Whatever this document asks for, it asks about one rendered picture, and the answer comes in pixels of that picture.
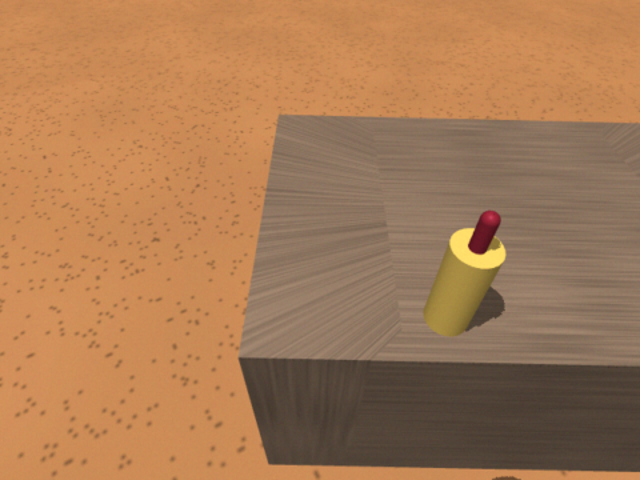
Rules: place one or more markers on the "bottle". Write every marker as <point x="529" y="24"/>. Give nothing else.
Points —
<point x="471" y="261"/>

